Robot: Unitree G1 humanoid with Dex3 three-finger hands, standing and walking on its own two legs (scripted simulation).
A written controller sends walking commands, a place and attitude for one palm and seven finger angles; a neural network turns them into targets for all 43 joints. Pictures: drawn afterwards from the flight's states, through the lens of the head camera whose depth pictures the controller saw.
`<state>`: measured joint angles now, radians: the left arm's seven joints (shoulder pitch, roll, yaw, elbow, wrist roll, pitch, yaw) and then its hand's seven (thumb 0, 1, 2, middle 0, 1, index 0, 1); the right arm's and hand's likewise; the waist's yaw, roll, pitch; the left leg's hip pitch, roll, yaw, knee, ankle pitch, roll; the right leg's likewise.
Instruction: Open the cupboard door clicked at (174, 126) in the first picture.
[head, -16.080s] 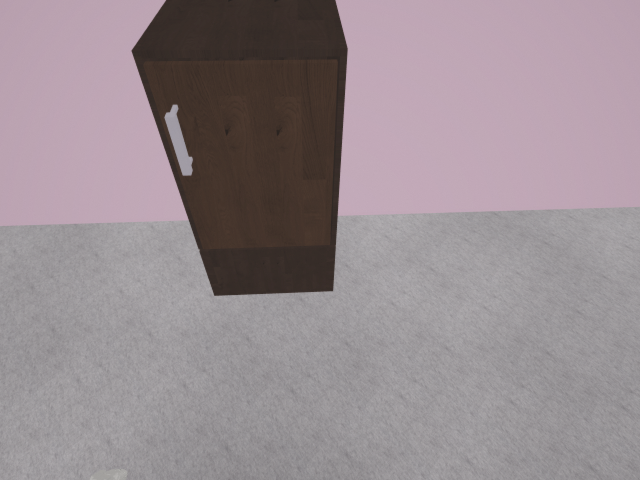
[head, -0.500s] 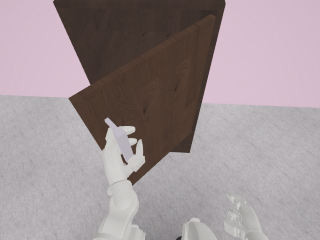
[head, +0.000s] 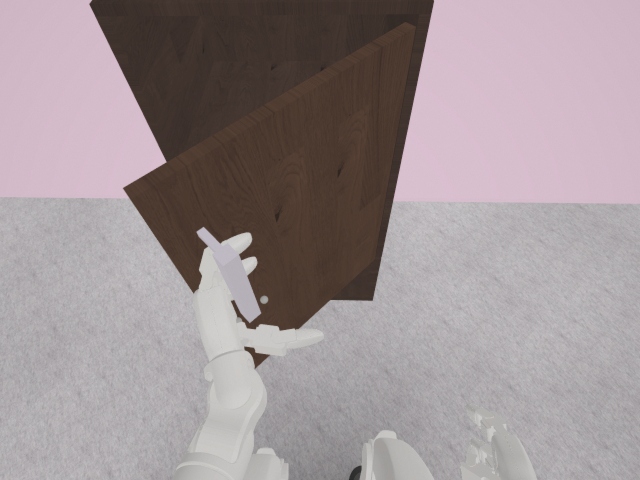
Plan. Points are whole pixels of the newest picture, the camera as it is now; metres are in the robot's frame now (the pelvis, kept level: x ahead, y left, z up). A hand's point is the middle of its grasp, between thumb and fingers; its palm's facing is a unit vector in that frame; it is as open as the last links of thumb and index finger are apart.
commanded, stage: open thumb and fingers to let go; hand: left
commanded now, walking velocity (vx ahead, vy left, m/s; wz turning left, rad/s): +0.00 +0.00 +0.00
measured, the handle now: (230, 277) +0.36 +0.13 +0.03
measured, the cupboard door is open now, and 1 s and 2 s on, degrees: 46 48 48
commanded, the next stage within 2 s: slide the hand sideways off the handle in 0.10 s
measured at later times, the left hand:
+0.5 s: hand (255, 332) +0.29 +0.08 +0.03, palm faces -0.15 -0.99 +0.02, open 16.1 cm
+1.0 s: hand (221, 366) +0.25 +0.12 +0.03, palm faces -0.09 -1.00 -0.02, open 16.1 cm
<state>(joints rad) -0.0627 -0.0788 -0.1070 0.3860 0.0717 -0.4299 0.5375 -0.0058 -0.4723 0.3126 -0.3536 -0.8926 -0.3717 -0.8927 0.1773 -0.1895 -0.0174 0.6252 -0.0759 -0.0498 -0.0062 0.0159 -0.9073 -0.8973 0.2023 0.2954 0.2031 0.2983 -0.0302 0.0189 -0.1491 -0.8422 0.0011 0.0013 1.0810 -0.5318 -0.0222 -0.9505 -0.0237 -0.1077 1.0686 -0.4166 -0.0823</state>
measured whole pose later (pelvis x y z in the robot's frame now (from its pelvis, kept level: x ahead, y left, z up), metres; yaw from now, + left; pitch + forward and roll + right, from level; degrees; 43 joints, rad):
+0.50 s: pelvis +0.00 +0.04 -0.01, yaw +0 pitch +16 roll +0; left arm 0.05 0.04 -0.20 0.22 -0.06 -0.40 0.04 -0.01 -0.51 0.30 -0.20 -0.34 -0.20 -0.35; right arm 0.21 -0.22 0.01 0.50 -0.02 -0.08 0.00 0.02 -0.91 -0.90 0.20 0.30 0.20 0.30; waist -0.01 0.03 -0.13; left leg -0.85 -0.02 0.02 1.13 -0.56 0.03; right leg -0.95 -0.05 -0.08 1.09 -0.43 -0.03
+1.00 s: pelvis +0.01 +0.04 -0.01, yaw -1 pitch +17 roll -1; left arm 0.35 0.10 -0.16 -0.06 -0.02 -0.37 0.02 -0.01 -0.50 0.30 -0.18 -0.31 -0.19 -0.32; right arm 0.23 -0.20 0.03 0.43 -0.02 -0.06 -0.01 0.02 -0.90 -0.90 0.20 0.30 0.21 0.30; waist -0.01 0.02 -0.15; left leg -0.88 -0.01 0.02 1.19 -0.61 0.03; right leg -0.98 -0.04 -0.09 1.14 -0.46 -0.03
